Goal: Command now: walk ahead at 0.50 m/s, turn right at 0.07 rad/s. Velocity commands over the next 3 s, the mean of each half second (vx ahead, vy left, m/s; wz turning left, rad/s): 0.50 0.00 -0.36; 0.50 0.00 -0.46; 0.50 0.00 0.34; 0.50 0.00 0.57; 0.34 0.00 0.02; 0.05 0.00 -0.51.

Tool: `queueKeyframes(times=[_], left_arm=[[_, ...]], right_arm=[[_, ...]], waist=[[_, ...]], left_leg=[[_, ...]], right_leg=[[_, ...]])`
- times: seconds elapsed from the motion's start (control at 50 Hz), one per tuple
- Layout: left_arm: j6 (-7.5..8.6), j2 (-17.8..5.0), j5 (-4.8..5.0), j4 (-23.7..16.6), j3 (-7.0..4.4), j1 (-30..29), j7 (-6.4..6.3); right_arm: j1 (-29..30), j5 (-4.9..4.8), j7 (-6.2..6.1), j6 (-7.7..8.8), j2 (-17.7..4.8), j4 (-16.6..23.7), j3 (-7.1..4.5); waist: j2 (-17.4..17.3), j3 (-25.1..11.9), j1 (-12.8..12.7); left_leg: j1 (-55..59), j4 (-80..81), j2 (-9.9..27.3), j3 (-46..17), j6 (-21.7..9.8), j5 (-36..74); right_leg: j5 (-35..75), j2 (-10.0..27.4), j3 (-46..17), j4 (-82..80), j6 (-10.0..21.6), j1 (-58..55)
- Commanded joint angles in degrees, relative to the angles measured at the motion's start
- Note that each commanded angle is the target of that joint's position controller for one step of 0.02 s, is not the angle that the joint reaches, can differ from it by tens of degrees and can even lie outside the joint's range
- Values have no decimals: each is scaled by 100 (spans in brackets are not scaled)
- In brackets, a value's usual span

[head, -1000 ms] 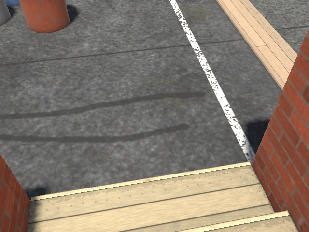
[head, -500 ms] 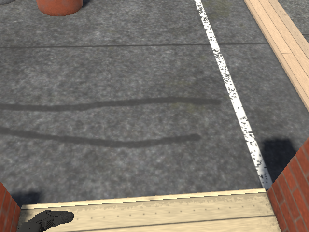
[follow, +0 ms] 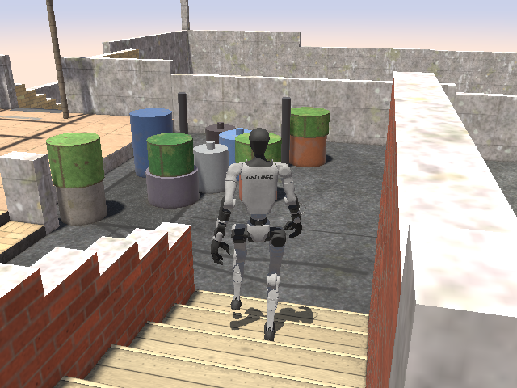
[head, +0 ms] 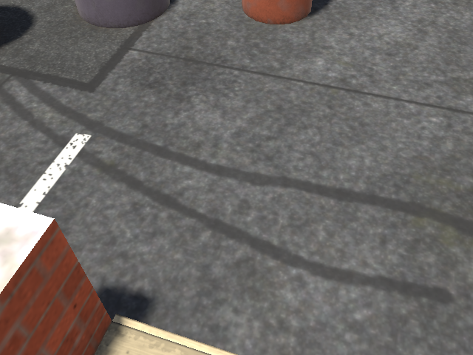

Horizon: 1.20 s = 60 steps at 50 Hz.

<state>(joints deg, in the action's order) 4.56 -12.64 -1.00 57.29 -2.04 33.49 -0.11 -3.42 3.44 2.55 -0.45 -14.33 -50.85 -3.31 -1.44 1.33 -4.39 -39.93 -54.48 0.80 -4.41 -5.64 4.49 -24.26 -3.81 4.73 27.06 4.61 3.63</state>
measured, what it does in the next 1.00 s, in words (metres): goes down, turning right: left foot 0.13 m lower, then right foot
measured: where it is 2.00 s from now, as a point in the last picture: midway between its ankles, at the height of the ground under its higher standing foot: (331, 237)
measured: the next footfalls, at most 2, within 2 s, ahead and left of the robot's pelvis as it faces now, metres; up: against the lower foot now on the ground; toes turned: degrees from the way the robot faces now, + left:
left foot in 0.26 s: +0.34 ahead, +0.14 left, -0.13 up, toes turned -5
right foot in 0.70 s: +0.40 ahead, -0.10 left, -0.13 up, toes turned -26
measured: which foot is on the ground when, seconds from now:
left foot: up 0.00-0.24, down 0.26-0.72, up 0.74-1.00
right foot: down 0.00-0.26, up 0.28-0.68, down 0.70-1.00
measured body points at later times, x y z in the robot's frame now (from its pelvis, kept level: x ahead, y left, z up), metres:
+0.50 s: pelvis +0.28 +0.05 -0.13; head +0.31 +0.05 +0.32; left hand +0.42 +0.29 -0.26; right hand +0.23 -0.21 -0.27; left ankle +0.30 +0.14 -0.86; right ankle +0.33 -0.09 -0.77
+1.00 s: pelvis +0.48 -0.07 -0.14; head +0.51 -0.09 +0.31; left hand +0.59 +0.18 -0.28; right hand +0.49 -0.37 -0.26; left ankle +0.70 -0.02 -0.83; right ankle +0.37 -0.08 -0.86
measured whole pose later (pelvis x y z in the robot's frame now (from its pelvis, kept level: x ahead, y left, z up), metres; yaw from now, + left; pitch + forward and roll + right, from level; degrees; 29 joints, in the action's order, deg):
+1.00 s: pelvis +0.48 -0.07 -0.14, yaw -28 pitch +0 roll -1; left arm 4.1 -14.3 -1.2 57.4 -3.6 22.2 -0.1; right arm -7.2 2.2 2.4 2.3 -15.3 -48.9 -3.7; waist -1.7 3.4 -2.0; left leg -35.1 -41.3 4.4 -1.0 -2.5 9.3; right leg -26.4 -7.1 0.5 32.3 6.4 5.4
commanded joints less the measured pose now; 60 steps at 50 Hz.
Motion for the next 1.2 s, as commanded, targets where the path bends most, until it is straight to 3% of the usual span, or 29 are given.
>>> queueKeyframes(times=[0.02, 0.14, 0.2, 0.24, 0.26, 0.28, 0.3, 0.32, 0.34, 0.36, 0.38, 0.4, 0.42, 0.44, 0.52, 0.56, 0.64, 0.7, 0.72, 0.74, 0.76, 0.78, 0.82, 0.86, 0.96, 1.04, 1.12, 1.16, 1.2], left_arm=[[113, -501, -70, 21, -40, 751, -120], [81, -410, -62, -71, -13, 213, -120], [-65, -456, -134, 62, -33, 440, -182], [-212, -530, -130, 170, -65, 569, -211], [-211, -500, -18, 201, -87, 582, -217], [-178, -58, 303, 308, -101, 1331, -257], [-144, -428, 437, 114, -115, 1228, -363], [-155, -471, 404, -194, -98, 579, -360], [-232, -481, 99, -280, -149, -512, -286], [-291, -423, 14, -579, -170, -764, -186], [-404, -393, -169, -552, -175, -894, -131], [-480, -288, -221, -528, -190, -959, -79], [-546, -71, -270, -512, -152, -910, -44], [-535, 27, -167, -672, -127, -1182, 34], [-465, 49, -159, -941, -46, -1839, 246], [-528, -207, -146, -966, -109, -1956, 283], [-644, -532, -222, -1123, -206, -2838, 298], [-600, -647, -161, -798, -303, -1870, 247], [-534, -857, -159, -412, -409, -708, 197], [-494, -1485, -59, -312, -504, -810, 131], [-376, -1599, 203, -503, -415, -671, 111], [-361, -1597, 115, -437, -425, -659, 29], [-307, -1312, -17, -622, -370, -1540, -9], [-216, -1192, -181, -691, -352, -1878, 14], [100, -841, 19, -314, -299, -1474, -19], [125, -708, -107, -133, -201, -1078, -72], [171, -627, -218, 189, -98, -442, -154], [124, -715, -254, 263, -57, -375, -236], [32, -857, -163, 335, -77, -479, -228]], right_arm=[[1323, 24, 29, 273, -251, 573, 11], [1463, -277, 92, 312, -103, 642, 104], [1152, -244, -85, 394, -219, 540, 76], [-380, -196, -222, 482, -392, -13, -38], [-1452, -96, -222, 510, -618, -273, -125], [-2250, -32, -172, 504, -810, -405, -163], [-2567, -224, -49, 422, -834, -344, -209], [-2473, -328, -47, 376, -1043, -327, -306], [-1834, -190, -174, 324, -401, -134, -159], [-1335, -72, -258, 426, -526, 30, -140], [-1358, -80, -266, 485, -366, -28, -101], [-1082, -208, -239, 611, -166, -76, -36], [-981, -187, -225, 688, -296, -111, -94], [-957, -244, -261, 776, -257, -124, -73], [-1025, -223, -279, 728, -348, -134, -52], [-1230, -191, -255, 684, -453, -92, -74], [-1821, -139, -257, 527, -733, -94, -166], [-1676, -162, -231, 474, -1041, -14, -249], [-1438, -223, -190, 473, -1136, 83, -285], [-1589, -82, -110, 499, -441, 249, -172], [-1286, -10, -121, 545, -489, 657, -129], [-756, -87, -139, 570, -614, 785, -151], [-972, -136, -208, 448, -722, 560, -198], [-1217, -37, -202, 226, -598, 340, -166], [39, -115, 3, 332, -299, 543, -57], [364, -262, 60, 380, -275, 497, -14], [901, -163, 47, 450, -229, 634, 81], [364, -122, 39, 500, -299, 427, 89], [-1345, -7, -2, 496, -537, -187, -19]], waist=[[374, 605, -214], [361, 762, -352], [267, 764, -464], [-130, 40, 139], [-325, -514, 641], [-1169, -1761, 513], [-883, -2622, 813], [-1148, -2765, 1025], [-142, -1225, 976], [-848, -839, 734], [-466, -308, 555], [-51, 198, 205], [-336, 239, 60], [-225, 348, -60], [-672, -47, -5], [-335, -281, 25], [-247, 248, 465], [-154, -161, -47], [216, -535, -647], [1889, -195, -196], [1531, -382, -159], [884, 57, -205], [120, 516, 430], [210, 272, 629], [362, 304, 287], [339, 411, 46], [169, 975, -318], [37, 920, -133], [-107, 173, 601]], left_leg=[[-1555, 1074, 263, 192, 77, 650], [1171, 2842, 246, 402, 360, 2005], [1565, 3800, 385, 187, 370, 1578], [3351, 4104, 347, 493, 347, 1875], [4981, 3513, 595, 396, 355, 2335], [7402, 1303, 1898, -520, -27, 5145], [7989, 976, 2602, -1210, -370, 4680], [7473, 2117, 3022, -2168, -1012, 1080], [5663, 3168, 2190, -1545, -659, -728], [4508, 3402, 2553, -1569, -984, -926], [3288, 3533, 2459, -1464, -979, -507], [2250, 3773, 2049, -796, -571, -412], [1926, 3825, 1915, -688, -554, -370], [1663, 4048, 1661, -181, -469, -169], [1860, 3873, 1490, 725, -390, 925], [2241, 3537, 1703, 779, -366, 750], [3021, 3123, 1789, 879, -281, -52], [2589, 1022, 1588, 1551, -98, 2224], [1634, -837, 1329, 1649, 91, 1701], [-323, -3032, 354, 1607, 414, -3617], [-1436, -2933, 131, 676, 498, -3791], [-1659, -2619, 204, 379, 560, -3569], [-720, -1588, 542, 220, 654, -3105], [211, -1136, 525, 342, 624, -2349], [818, 1572, 239, 565, 301, 986], [1024, 2096, 14, 431, 96, 2064], [810, 2919, -42, 460, 102, 1925], [1232, 3462, 2, 506, 74, 1633], [2925, 3682, -287, 893, -156, 1122]], right_leg=[[2882, 1448, -1858, -278, 836, -1153], [1820, 1068, -1800, 200, 552, 659], [2307, 848, -1844, 1352, 526, -48], [2617, 581, -1573, 3539, 498, 291], [1289, 306, -1377, 4979, 410, 1441], [-2521, -132, -1061, 7415, 80, 3317], [-2420, 259, -991, 8264, 86, 4280], [-1916, 370, -745, 8493, 27, 4941], [-1094, 469, -420, 7779, -19, 5054], [-386, 585, -612, 7391, -2, 4641], [-348, 768, -700, 7081, -2, 4067], [530, 971, -1051, 5823, -3, 3547], [694, 925, -853, 5781, -23, 3356], [1398, 971, -927, 4537, -144, 3193], [2396, 755, -375, 2755, -97, 2215], [3010, 742, -288, 3367, 60, 2300], [1596, 683, -84, 2880, 264, 2803], [464, 36, 525, 2023, 468, 769], [845, -10, 224, 1248, 694, -707], [1408, 1179, -2051, 493, 1126, -1249], [2213, 1899, -4074, -508, 1676, -1469], [1798, 2206, -4381, -879, 1886, -1041], [2508, 2009, -3434, -449, 1648, 342], [2729, 1640, -2645, -523, 1427, 895], [1386, 707, -1440, -655, 785, 921], [892, 913, -1271, -147, 659, 771], [1078, 961, -1120, 703, 487, 198], [2034, 939, -1016, 1498, 461, -87], [3856, 786, -666, 3462, 395, 38]])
